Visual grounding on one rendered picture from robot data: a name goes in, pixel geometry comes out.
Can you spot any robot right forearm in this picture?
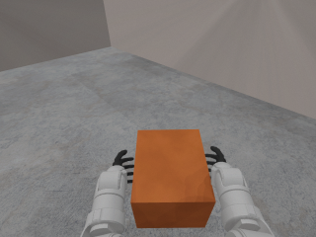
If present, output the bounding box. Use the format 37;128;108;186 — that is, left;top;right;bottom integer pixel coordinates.
210;162;276;237

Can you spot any robot left hand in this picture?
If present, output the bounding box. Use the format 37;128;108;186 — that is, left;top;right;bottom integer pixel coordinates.
113;149;134;184

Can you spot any carton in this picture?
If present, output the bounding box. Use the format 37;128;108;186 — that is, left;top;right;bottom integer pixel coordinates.
130;129;216;228

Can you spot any robot right hand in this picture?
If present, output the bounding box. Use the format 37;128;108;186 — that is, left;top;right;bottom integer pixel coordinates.
204;146;227;178

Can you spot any robot left forearm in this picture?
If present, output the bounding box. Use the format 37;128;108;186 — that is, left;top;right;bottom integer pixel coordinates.
80;165;128;237

